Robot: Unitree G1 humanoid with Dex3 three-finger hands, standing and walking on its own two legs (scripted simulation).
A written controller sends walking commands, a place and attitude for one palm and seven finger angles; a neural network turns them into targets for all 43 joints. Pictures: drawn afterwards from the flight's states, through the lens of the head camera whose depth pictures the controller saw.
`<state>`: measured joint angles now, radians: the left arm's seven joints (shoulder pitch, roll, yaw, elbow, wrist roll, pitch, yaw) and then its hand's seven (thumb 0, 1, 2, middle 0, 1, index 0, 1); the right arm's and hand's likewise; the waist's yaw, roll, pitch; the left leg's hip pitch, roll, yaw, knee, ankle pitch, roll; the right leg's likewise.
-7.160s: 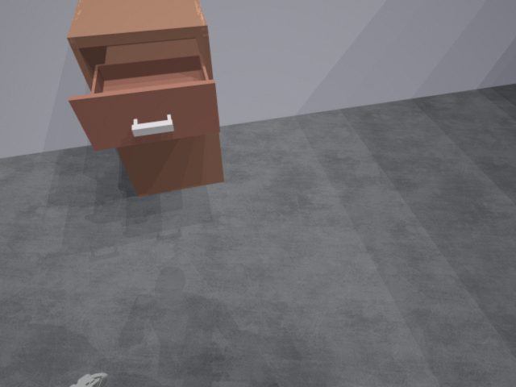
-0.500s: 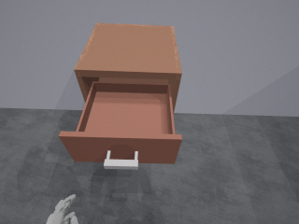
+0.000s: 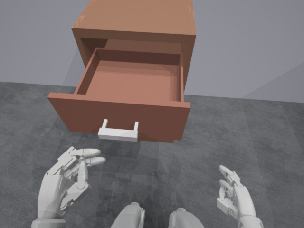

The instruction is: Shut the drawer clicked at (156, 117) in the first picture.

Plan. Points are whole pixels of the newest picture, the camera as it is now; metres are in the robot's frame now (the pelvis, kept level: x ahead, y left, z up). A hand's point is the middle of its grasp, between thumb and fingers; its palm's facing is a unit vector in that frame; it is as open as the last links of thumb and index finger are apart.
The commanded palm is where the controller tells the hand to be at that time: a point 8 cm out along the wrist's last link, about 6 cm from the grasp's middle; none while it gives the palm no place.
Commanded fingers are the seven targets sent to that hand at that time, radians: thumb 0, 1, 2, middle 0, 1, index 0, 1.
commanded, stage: raise the hand and make a fist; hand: left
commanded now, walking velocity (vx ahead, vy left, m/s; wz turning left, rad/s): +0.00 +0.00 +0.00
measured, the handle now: (119, 129) +0.39 +0.14 +0.00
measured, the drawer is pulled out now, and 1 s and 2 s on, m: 0.30 0.30 0.30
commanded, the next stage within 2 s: bring the fist close to the handle in 1.28 s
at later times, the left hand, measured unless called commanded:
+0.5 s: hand (104, 187) +0.20 +0.12 +0.07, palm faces -0.04 -1.00 +0.00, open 3.1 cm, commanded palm +0.16 +0.19 +0.08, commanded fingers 0.00 0.90 0.90 -1.34 -1.53 -1.34 -1.53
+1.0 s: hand (90, 181) +0.20 +0.14 +0.11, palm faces +0.06 -1.00 +0.04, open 3.3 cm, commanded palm +0.15 +0.19 +0.10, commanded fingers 0.00 0.90 0.90 -1.40 -1.60 -1.40 -1.60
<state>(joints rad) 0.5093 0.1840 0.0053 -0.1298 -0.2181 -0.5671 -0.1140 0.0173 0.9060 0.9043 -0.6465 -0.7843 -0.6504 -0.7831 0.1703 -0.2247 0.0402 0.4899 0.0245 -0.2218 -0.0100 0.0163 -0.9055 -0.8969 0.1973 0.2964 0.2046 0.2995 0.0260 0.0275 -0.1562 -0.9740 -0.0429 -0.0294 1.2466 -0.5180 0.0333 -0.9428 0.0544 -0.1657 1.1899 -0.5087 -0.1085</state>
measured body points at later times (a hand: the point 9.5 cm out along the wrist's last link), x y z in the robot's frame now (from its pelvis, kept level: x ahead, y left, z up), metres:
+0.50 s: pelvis +0.05 +0.01 +0.02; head +0.13 +0.00 +0.46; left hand +0.20 +0.18 +0.07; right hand +0.26 -0.23 -0.06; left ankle +0.05 +0.10 -0.63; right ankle +0.05 -0.05 -0.63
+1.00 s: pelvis +0.04 +0.03 +0.02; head +0.08 +0.02 +0.47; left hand +0.19 +0.19 +0.11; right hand +0.23 -0.19 -0.04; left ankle +0.05 +0.10 -0.63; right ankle +0.05 -0.05 -0.63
